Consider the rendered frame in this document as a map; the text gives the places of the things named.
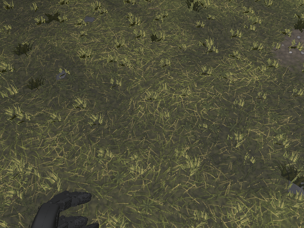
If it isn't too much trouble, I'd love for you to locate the left robot hand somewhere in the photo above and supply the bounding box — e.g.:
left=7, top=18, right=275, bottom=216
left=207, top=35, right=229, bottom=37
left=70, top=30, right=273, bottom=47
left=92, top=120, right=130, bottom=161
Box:
left=28, top=190, right=100, bottom=228

